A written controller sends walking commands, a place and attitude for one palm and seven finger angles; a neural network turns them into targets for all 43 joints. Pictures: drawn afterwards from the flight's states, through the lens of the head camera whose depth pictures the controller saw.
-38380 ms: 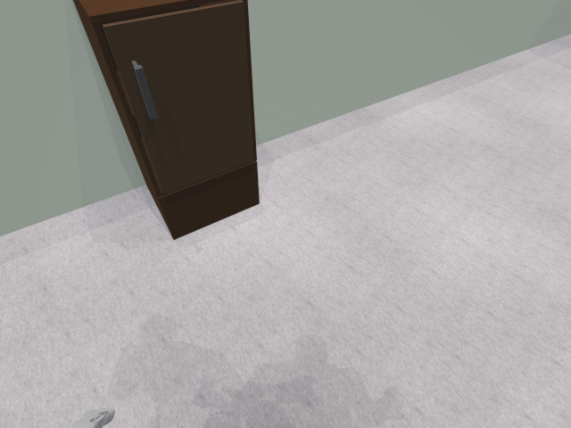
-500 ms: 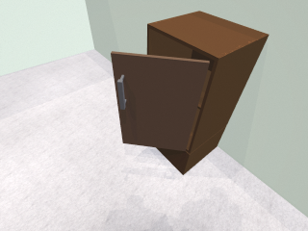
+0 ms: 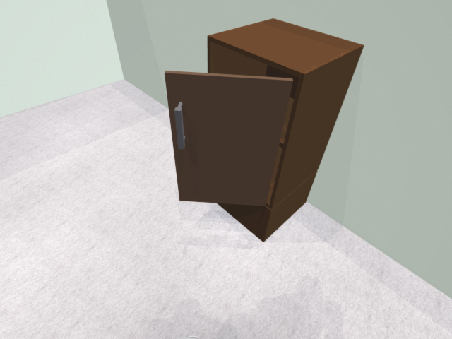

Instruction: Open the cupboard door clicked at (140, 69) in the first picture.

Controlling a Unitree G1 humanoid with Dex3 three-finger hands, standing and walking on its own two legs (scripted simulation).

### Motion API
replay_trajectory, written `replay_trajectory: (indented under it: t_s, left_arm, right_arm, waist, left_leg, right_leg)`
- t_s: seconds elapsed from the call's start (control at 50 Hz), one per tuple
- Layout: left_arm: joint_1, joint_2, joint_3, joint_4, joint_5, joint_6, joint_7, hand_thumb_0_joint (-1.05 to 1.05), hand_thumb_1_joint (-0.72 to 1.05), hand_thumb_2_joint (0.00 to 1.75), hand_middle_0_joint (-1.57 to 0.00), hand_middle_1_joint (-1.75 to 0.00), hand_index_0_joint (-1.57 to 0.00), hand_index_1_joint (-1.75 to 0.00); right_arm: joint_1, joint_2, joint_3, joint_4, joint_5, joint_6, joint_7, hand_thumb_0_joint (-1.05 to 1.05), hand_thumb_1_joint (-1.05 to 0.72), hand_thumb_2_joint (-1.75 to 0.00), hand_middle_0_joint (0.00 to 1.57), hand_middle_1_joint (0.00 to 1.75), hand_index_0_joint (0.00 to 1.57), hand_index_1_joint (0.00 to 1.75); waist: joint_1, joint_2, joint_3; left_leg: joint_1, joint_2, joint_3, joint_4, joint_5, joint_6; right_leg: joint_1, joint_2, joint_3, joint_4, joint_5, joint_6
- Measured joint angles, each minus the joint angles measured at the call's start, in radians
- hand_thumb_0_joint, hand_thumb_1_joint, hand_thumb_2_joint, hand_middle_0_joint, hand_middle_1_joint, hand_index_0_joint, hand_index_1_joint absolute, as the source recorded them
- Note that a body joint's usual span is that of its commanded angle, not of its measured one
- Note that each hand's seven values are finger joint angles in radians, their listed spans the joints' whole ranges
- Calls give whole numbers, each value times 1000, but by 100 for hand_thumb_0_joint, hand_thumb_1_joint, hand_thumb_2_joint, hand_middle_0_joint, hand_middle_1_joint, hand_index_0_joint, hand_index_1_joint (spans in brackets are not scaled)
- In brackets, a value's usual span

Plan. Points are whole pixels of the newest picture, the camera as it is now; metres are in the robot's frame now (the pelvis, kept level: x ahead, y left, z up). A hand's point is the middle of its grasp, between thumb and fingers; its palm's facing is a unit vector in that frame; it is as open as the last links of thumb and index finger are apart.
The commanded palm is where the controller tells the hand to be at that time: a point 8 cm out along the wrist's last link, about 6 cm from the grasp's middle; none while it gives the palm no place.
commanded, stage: come to a stop and stand still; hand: left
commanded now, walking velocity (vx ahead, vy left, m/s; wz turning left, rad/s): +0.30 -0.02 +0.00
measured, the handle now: (180, 125) +0.78 +0.18 -0.05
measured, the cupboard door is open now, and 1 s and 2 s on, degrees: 43 43 43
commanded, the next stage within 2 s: look again from close up in 0.50 s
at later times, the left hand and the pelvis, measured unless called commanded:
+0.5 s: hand out of the picture -0.01 +0.23 -0.17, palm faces +0.02 -0.99 -0.12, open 7.4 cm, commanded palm none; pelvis -0.04 +0.05 +0.01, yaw -1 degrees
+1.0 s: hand out of the picture +0.03 +0.17 -0.18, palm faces +0.02 -0.98 -0.20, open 7.2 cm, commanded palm none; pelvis +0.00 +0.00 +0.00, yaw -1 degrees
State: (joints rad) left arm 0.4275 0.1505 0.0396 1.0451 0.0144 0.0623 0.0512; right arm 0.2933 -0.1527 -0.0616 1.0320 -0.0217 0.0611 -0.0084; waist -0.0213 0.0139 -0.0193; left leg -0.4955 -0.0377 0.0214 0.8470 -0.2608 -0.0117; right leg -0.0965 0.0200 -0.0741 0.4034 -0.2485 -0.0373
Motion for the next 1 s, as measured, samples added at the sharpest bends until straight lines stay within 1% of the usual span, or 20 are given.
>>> replay_trajectory:
  t_s: [0.02,0.06,0.12,0.14,0.18,0.2,0.24,0.28,0.4,0.5,0.56,0.64,0.7,0.76,0.78,0.82,0.84,0.88,0.94,1.0]
  left_arm:
    - [4,0,0,7,0,-6,0,1,90,90,-20,-30,-20,-30]
    - [5,1,0,9,4,-21,-4,1,90,90,-20,-30,-20,-30]
    - [-1,5,4,-6,11,-39,-15,1,90,90,-20,-30,-20,-30]
    - [-5,6,6,-11,11,-40,-20,1,90,90,-20,-30,-20,-30]
    - [-22,9,13,-14,9,-31,-30,1,90,90,-20,-30,-20,-30]
    - [-30,10,15,-16,9,-22,-36,1,90,90,-20,-30,-20,-30]
    - [-48,15,18,-19,13,-16,-47,1,90,90,-20,-30,-20,-30]
    - [-62,22,23,-25,14,-22,-55,1,91,90,-20,-30,-20,-30]
    - [-90,38,35,-30,14,-24,-63,1,91,90,-20,-30,-20,-30]
    - [-117,45,40,-30,15,-10,-64,1,91,90,-20,-30,-20,-30]
    - [-135,43,38,-35,14,-7,-62,1,91,90,-20,-29,-20,-30]
    - [-160,30,26,-44,9,-9,-56,1,91,90,-20,-29,-20,-30]
    - [-179,18,20,-51,4,-15,-45,1,92,90,-20,-30,-20,-30]
    - [-186,13,14,-59,2,-37,-33,1,92,90,-20,-30,-20,-30]
    - [-181,20,12,-64,1,-51,-27,1,93,90,-20,-30,-20,-30]
    - [-186,4,10,-43,-2,-67,-11,0,94,90,-20,-30,-20,-30]
    - [-182,-3,6,-38,-2,-67,-9,0,94,90,-20,-30,-20,-30]
    - [-168,-10,-4,-25,-4,-76,-7,0,95,90,-20,-30,-20,-30]
    - [-153,-3,-11,8,-10,-80,-4,0,96,90,-20,-30,-20,-30]
    - [-145,2,-19,34,-12,-72,-6,0,95,90,-20,-30,-20,-30]
  right_arm:
    - [7,-1,-1,-1,1,-7,3,1,-92,-90,20,30,20,30]
    - [28,-1,-1,-2,2,-19,8,1,-92,-90,20,30,20,30]
    - [62,1,1,10,-1,-35,8,1,-92,-90,20,30,20,30]
    - [71,2,3,14,-3,-43,5,1,-91,-90,20,30,20,30]
    - [78,11,9,21,-9,-58,-4,1,-91,-90,20,30,20,30]
    - [84,14,13,23,-10,-64,-8,1,-91,-90,20,30,20,30]
    - [95,23,22,36,-9,-72,-16,1,-91,-90,20,30,20,30]
    - [108,35,30,53,-6,-81,-21,1,-91,-90,20,30,20,30]
    - [140,63,36,84,1,-104,-32,1,-91,-90,20,30,20,30]
    - [155,80,36,94,-2,-107,-36,1,-91,-90,20,30,20,30]
    - [160,84,35,98,-5,-105,-36,1,-91,-90,20,30,20,30]
    - [156,79,30,101,-11,-93,-28,1,-91,-90,20,30,20,30]
    - [145,69,26,101,-15,-81,-22,1,-91,-90,20,30,20,30]
    - [138,60,24,104,-12,-72,-19,1,-91,-90,20,30,20,30]
    - [142,63,25,103,-9,-71,-18,1,-91,-90,20,30,20,30]
    - [118,43,27,112,-3,-59,-18,1,-91,-90,20,30,20,30]
    - [108,32,26,110,-2,-55,-17,1,-91,-90,20,30,20,30]
    - [87,16,27,104,-4,-52,-16,1,-91,-90,20,30,20,30]
    - [49,18,33,105,-2,-61,-19,1,-91,-90,20,30,19,30]
    - [16,28,41,106,2,-75,-21,1,-91,-90,20,30,19,30]
  waist:
    - [-2,-2,0]
    - [0,-6,-2]
    - [17,-20,-6]
    - [19,-25,-6]
    - [20,-52,10]
    - [20,-57,15]
    - [16,-64,18]
    - [13,-66,15]
    - [-2,-62,-3]
    - [-22,-59,-18]
    - [-31,-55,-21]
    - [-41,-44,-16]
    - [-48,-33,-10]
    - [-42,-32,-7]
    - [-37,-52,-13]
    - [-19,-19,-4]
    - [-20,1,0]
    - [-19,26,6]
    - [-17,10,17]
    - [-4,-14,22]
  left_leg:
    - [18,13,2,29,-6,0]
    - [82,40,12,-2,-42,7]
    - [218,65,31,-185,-114,27]
    - [252,63,32,-254,-106,39]
    - [243,38,53,-269,-32,72]
    - [245,33,65,-282,-17,85]
    - [261,27,78,-340,19,94]
    - [283,25,83,-409,60,95]
    - [319,31,86,-524,126,101]
    - [316,36,85,-552,141,99]
    - [314,40,82,-561,145,95]
    - [308,45,78,-556,140,87]
    - [292,46,74,-527,121,77]
    - [266,44,73,-453,76,58]
    - [247,30,79,-409,50,50]
    - [221,51,68,-325,-22,37]
    - [217,58,54,-304,-50,34]
    - [223,69,41,-297,-40,26]
    - [262,66,44,-332,-7,25]
    - [297,60,53,-370,-8,24]
  right_leg:
    - [-1,-2,0,-9,11,11]
    - [-11,-7,-4,-13,22,22]
    - [-61,-24,-8,48,-2,28]
    - [-94,-31,-6,99,-38,29]
    - [-181,-42,32,265,-155,16]
    - [-237,-40,48,367,-155,11]
    - [-336,-37,69,535,-89,8]
    - [-406,-39,79,638,-5,17]
    - [-493,-65,100,717,132,48]
    - [-512,-90,108,701,164,66]
    - [-498,-105,96,648,154,74]
    - [-426,-118,58,472,87,75]
    - [-338,-110,33,313,8,68]
    - [-209,-90,21,120,17,61]
    - [-162,-95,39,56,14,49]
    - [-155,-71,45,62,8,54]
    - [-148,-61,38,67,5,57]
    - [-131,-45,30,64,2,58]
    - [-109,-46,35,66,-10,57]
    - [-90,-51,43,53,-12,57]
